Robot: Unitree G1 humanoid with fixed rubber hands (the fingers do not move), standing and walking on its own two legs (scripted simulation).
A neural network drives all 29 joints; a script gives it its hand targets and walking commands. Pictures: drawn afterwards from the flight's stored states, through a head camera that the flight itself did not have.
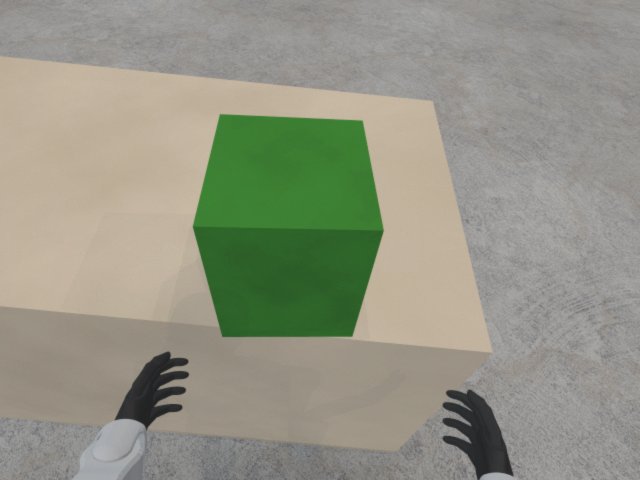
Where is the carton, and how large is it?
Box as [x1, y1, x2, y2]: [193, 114, 383, 336]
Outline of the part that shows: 220,114 193,223 193,228 222,336 351,336 383,231 362,120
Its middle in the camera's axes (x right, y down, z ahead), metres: -0.05 -0.01 +0.57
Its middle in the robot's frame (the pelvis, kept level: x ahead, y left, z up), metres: +0.42 +0.06 +0.05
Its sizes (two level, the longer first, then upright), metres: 0.210 0.200 0.250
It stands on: a pedestal, 0.70 m high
